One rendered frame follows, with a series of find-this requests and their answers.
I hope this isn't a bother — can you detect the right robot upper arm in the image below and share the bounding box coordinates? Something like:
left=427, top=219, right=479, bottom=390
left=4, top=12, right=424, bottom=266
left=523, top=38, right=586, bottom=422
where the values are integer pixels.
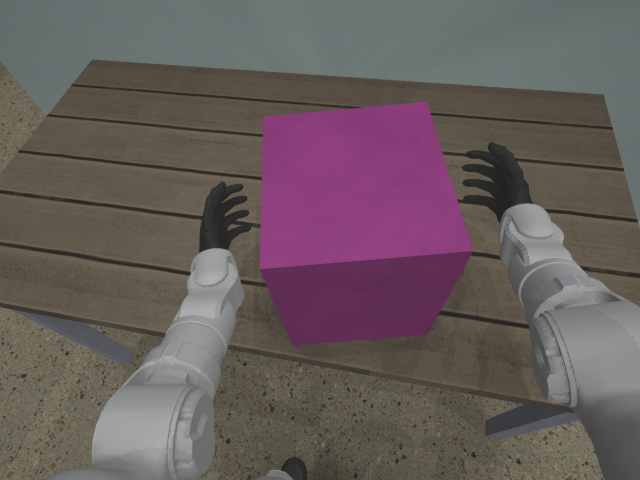
left=529, top=300, right=640, bottom=480

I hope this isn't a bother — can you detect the left robot hand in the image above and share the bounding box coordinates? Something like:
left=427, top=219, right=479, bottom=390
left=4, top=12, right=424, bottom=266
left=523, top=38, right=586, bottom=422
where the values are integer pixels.
left=199, top=182, right=251, bottom=253

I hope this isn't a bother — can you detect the right robot forearm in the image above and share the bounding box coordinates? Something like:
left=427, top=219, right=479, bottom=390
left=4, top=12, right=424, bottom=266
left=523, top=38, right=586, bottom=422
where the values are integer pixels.
left=498, top=204, right=640, bottom=325

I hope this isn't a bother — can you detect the left robot forearm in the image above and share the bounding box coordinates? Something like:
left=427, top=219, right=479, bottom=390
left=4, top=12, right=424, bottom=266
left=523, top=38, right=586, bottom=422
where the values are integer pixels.
left=92, top=248, right=244, bottom=463

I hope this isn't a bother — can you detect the carton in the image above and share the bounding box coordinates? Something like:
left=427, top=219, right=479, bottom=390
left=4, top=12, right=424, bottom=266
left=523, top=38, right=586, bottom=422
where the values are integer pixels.
left=260, top=102, right=473, bottom=346

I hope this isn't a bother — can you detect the left robot foot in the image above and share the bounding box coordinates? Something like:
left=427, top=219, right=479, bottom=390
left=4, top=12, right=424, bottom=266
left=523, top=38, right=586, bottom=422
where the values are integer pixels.
left=281, top=458, right=307, bottom=480

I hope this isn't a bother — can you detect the table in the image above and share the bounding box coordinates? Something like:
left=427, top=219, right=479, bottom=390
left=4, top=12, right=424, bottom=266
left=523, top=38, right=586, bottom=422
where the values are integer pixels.
left=0, top=60, right=640, bottom=439

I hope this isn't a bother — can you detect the right robot hand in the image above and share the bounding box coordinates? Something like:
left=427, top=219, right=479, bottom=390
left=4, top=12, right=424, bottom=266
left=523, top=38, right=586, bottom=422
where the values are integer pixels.
left=462, top=142, right=533, bottom=223

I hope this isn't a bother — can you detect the left robot upper arm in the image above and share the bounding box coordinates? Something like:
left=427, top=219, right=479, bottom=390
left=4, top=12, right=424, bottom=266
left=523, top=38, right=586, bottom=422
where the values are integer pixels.
left=45, top=384, right=215, bottom=480

